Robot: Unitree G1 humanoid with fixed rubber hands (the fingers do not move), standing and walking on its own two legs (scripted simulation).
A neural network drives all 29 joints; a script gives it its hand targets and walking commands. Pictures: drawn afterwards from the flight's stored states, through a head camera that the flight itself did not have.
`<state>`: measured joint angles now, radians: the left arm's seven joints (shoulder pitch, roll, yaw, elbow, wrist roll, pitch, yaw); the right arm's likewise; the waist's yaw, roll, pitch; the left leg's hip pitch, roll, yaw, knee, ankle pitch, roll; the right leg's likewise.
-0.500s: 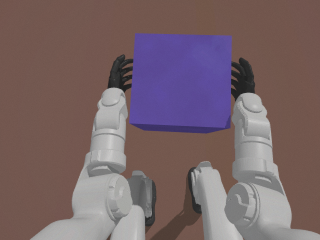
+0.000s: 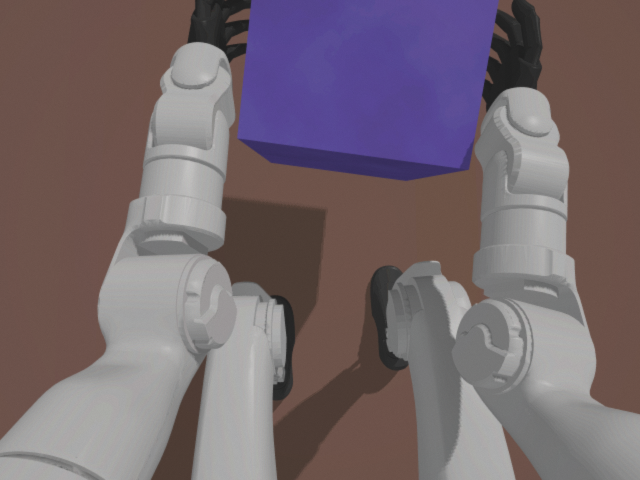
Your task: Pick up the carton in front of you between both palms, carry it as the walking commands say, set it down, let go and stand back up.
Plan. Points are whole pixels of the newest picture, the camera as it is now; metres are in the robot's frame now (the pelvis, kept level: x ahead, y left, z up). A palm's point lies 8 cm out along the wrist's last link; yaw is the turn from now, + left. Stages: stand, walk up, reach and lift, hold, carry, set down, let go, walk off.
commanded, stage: set down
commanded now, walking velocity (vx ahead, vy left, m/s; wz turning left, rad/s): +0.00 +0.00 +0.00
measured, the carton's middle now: (356, 80) +0.54 -0.06 -0.19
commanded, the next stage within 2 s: none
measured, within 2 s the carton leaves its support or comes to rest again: rests again in 1.28 s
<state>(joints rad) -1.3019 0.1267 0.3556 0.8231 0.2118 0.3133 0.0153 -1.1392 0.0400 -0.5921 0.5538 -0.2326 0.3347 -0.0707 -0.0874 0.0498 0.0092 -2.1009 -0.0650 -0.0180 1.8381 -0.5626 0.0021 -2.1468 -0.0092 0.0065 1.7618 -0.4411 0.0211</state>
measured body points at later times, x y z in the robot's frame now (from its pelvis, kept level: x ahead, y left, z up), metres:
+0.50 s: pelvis +0.01 +0.01 -0.08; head +0.39 +0.00 +0.15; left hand +0.61 +0.07 -0.26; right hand +0.54 -0.23 -0.24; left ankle +0.08 +0.11 -0.44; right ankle +0.12 -0.13 -0.44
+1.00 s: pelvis +0.00 +0.01 -0.10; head +0.38 +0.01 +0.14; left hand +0.59 +0.07 -0.28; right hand +0.53 -0.23 -0.26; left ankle +0.08 +0.11 -0.44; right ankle +0.12 -0.13 -0.44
